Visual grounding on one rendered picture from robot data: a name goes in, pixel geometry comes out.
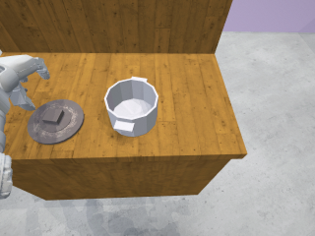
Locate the knob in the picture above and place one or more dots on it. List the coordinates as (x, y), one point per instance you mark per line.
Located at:
(53, 116)

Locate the table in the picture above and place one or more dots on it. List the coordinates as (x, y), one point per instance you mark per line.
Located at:
(87, 47)

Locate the robot left upper arm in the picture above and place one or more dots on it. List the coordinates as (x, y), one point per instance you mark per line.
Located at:
(6, 173)

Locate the robot left forearm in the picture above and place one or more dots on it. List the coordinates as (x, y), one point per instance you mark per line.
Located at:
(9, 80)

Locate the robot left hand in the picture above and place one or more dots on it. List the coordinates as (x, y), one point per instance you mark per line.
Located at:
(24, 65)

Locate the lid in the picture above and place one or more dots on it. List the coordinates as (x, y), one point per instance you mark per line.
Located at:
(53, 134)

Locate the pot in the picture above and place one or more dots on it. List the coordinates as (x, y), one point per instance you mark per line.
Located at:
(132, 106)

